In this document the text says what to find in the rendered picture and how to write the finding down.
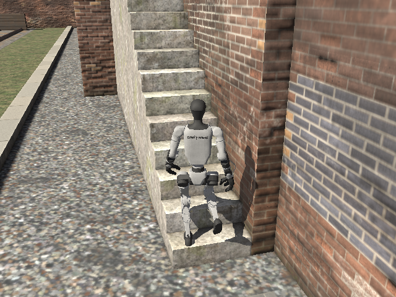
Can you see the stairs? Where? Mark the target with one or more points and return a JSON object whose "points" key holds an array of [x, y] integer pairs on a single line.
{"points": [[157, 77]]}

